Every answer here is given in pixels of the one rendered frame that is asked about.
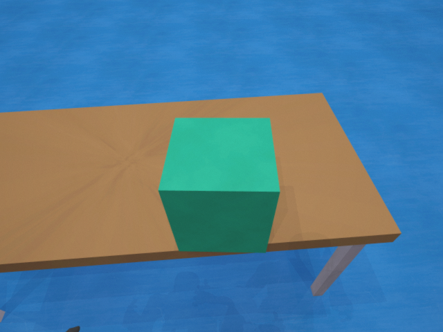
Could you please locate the table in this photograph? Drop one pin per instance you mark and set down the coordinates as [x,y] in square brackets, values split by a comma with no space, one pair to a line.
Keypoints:
[80,186]

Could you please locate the carton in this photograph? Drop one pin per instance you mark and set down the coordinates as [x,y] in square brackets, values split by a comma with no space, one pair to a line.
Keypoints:
[219,185]

